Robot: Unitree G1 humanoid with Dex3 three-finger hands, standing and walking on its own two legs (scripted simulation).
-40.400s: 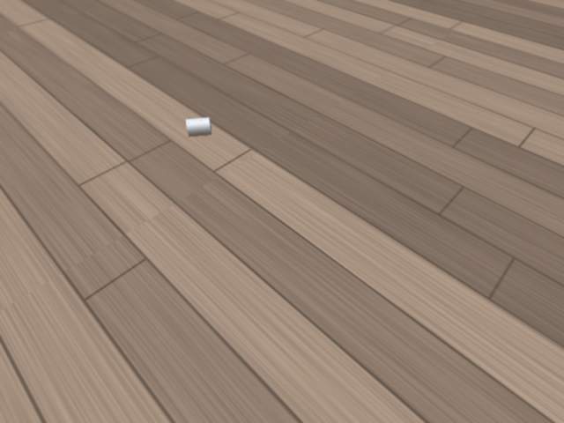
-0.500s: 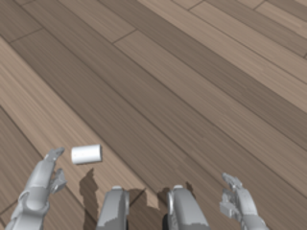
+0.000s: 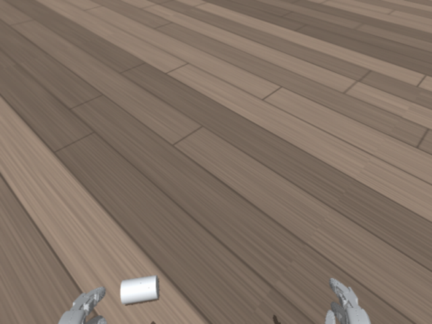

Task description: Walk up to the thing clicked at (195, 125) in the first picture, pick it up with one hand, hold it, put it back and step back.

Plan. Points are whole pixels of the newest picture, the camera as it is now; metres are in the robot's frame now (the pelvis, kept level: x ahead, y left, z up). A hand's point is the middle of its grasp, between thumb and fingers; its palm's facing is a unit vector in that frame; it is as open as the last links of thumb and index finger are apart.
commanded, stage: home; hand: left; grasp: from above
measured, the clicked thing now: (140, 289) +0.45 +0.28 -0.67
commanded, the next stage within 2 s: stand in 1.98 s
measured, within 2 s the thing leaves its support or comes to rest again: neither
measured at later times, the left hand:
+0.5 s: hand out of the picture +0.17 +0.18 -0.05, palm faces +0.04 -0.98 -0.20, open 7.4 cm
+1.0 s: hand out of the picture +0.17 +0.18 -0.05, palm faces +0.03 -0.98 -0.20, open 7.4 cm
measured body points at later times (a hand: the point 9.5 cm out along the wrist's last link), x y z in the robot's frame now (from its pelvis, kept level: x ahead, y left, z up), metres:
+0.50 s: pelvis +0.01 +0.00 +0.00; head +0.03 +0.01 +0.45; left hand +0.16 +0.23 -0.03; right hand +0.17 -0.24 -0.06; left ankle +0.01 +0.11 -0.68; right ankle +0.00 -0.13 -0.68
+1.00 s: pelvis +0.01 +0.00 +0.00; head +0.03 +0.01 +0.45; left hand +0.17 +0.23 -0.03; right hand +0.17 -0.24 -0.06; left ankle +0.01 +0.11 -0.68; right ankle +0.00 -0.13 -0.68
